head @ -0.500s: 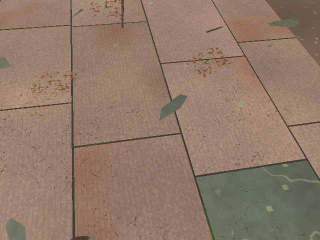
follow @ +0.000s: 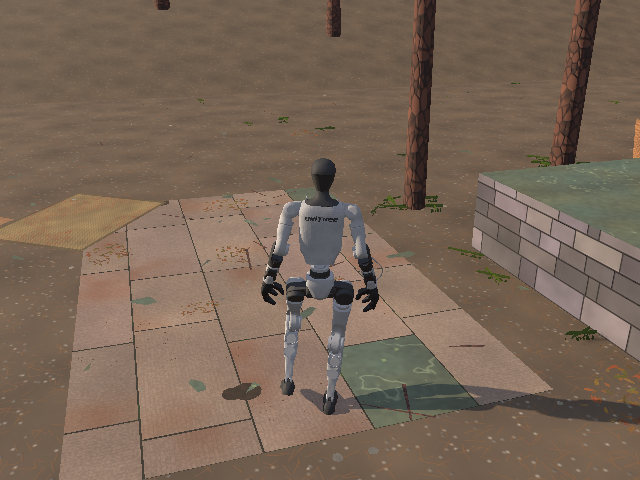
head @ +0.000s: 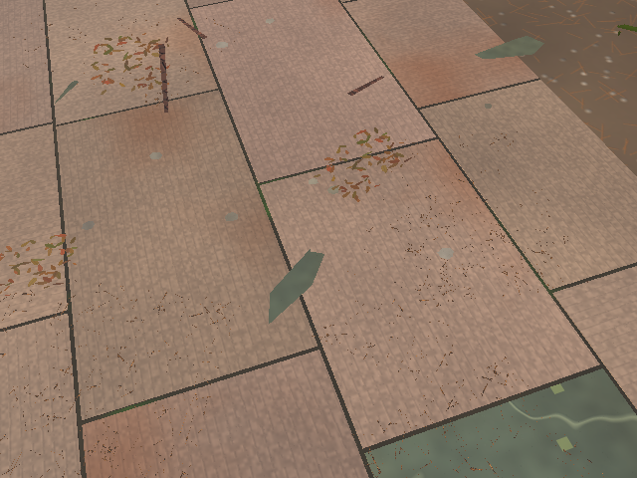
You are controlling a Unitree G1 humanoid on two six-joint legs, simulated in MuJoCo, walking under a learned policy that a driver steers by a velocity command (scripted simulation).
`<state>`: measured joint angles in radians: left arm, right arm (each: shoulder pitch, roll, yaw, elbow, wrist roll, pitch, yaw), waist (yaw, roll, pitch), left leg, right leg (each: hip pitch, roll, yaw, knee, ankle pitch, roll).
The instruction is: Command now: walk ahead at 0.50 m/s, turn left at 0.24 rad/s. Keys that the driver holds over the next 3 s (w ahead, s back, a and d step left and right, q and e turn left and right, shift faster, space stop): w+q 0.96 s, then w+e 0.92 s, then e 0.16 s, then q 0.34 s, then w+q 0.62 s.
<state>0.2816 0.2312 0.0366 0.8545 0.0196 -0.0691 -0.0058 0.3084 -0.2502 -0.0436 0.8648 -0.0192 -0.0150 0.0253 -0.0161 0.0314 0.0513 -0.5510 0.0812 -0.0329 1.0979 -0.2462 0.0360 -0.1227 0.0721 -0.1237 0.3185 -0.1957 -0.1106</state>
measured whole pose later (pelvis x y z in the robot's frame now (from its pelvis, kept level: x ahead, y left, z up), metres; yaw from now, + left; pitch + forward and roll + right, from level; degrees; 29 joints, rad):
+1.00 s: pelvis +0.54 +0.11 -0.01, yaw +34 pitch +1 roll +0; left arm 0.19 0.26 0.03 0.75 0.04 -0.07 0.01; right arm 0.31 -0.32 -0.07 0.82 -0.03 -0.02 0.02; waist -0.03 0.04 0.04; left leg -0.40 -0.05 -0.05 1.13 -0.36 0.07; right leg -0.29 0.01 -0.07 0.46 -0.18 -0.03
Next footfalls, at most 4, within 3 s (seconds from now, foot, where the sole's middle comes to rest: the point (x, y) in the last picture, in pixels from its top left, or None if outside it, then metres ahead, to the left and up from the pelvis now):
0.34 left None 0.31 0.12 -0.78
0.84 right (310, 399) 0.66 0.07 -0.78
1.32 left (176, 379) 0.72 0.37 -0.78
1.82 right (229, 262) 1.06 0.28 -0.78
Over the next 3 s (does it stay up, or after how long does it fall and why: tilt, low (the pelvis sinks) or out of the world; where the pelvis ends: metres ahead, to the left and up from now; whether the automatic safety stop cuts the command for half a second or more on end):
stays up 1.24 0.36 0.00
